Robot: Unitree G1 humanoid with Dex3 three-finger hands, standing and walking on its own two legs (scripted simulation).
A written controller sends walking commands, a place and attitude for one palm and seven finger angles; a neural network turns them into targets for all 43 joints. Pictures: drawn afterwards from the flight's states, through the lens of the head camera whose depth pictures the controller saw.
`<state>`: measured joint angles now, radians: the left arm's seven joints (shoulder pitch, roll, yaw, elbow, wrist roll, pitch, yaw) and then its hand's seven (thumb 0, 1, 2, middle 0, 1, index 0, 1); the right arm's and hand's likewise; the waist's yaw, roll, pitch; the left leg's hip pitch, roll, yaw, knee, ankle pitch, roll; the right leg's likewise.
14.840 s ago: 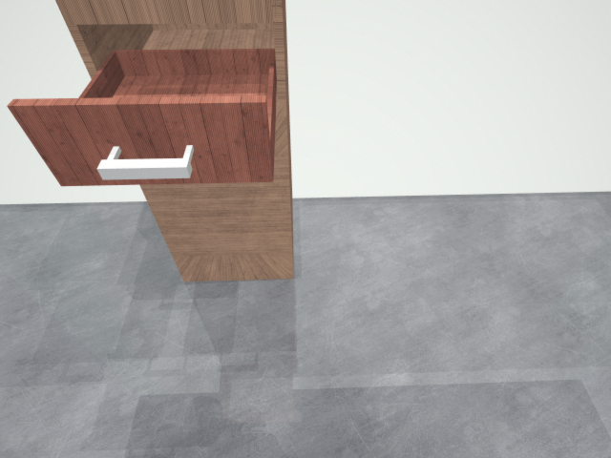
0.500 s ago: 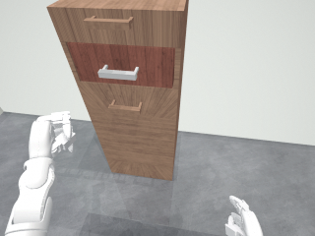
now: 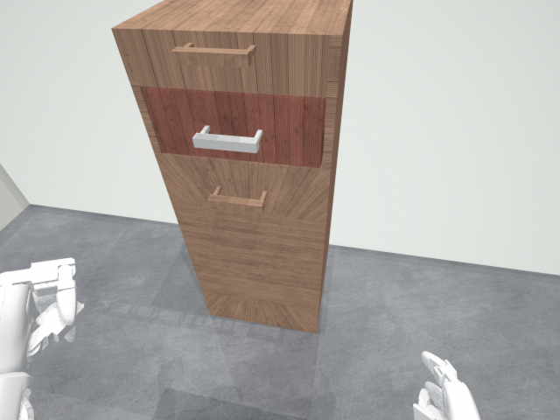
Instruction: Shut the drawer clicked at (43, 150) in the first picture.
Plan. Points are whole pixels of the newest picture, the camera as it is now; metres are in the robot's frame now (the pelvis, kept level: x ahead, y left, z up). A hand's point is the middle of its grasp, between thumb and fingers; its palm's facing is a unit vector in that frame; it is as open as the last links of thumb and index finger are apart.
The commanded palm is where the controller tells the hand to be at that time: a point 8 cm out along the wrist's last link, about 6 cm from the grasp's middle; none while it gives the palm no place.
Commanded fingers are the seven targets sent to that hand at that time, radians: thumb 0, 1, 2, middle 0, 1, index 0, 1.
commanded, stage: draw the hand back to the body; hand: left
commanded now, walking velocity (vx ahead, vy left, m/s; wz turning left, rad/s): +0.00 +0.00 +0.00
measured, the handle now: (229, 137) +0.62 +0.20 +0.10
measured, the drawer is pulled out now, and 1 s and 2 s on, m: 0.00 0.00 0.00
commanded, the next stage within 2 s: step back with the hand held close in 0.04 s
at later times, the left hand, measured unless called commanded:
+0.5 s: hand (90, 301) +0.19 +0.25 +0.15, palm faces +0.25 -0.82 -0.51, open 3.3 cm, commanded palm +0.12 +0.29 +0.17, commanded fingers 0.00 0.90 0.90 -1.40 -1.60 -1.40 -1.60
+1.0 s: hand out of the picture +0.07 +0.26 +0.16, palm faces +0.41 -0.79 -0.45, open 3.3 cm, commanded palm +0.01 +0.31 +0.17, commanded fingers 0.00 0.90 0.90 -1.40 -1.60 -1.40 -1.60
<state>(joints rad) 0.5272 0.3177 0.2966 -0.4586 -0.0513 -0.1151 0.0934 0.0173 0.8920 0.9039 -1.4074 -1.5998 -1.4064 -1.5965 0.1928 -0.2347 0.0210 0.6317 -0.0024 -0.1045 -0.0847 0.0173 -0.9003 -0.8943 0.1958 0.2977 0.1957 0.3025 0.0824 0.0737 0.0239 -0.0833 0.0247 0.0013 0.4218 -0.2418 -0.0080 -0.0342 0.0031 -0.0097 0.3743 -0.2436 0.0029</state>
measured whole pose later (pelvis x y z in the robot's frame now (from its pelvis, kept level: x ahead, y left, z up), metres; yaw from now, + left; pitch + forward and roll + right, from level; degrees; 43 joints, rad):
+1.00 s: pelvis -0.11 +0.02 -0.02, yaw +3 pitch -1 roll -2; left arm 0.59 0.37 0.37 -0.57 0.00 -0.28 0.14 0.02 0.89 0.90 -1.41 -1.60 -1.41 -1.60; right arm 0.23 -0.22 0.00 0.56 0.00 -0.09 -0.08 0.02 -0.90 -0.89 0.20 0.30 0.20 0.30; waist 0.01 0.01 0.04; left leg -0.43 0.01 0.00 0.61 -0.23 0.04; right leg -0.35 0.01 0.01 0.51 -0.14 0.03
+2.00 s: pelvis -0.31 +0.03 -0.01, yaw -2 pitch -1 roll +0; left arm 0.60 0.37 0.37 -0.52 -0.02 -0.20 0.15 0.02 0.89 0.90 -1.41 -1.60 -1.41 -1.60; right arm 0.27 -0.22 -0.01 0.68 0.00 -0.07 -0.07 0.02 -0.90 -0.89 0.20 0.30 0.20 0.30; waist 0.01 -0.03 -0.05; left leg -0.46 0.02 0.04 0.90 -0.35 0.01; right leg -0.21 0.01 -0.04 0.49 -0.27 -0.05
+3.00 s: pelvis -0.30 +0.05 +0.00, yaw +0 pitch -2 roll +0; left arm 0.28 0.16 0.01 1.13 0.01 0.01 0.02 0.01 0.91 0.90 -0.31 -0.43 -0.30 -0.42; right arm 0.29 -0.15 0.00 1.08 -0.01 0.02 -0.03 0.02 -0.92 -0.89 0.19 0.30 0.19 0.30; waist 0.00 0.04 0.05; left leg -0.17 0.03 0.06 0.42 -0.22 0.00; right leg -0.18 -0.02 -0.09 0.42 -0.20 -0.02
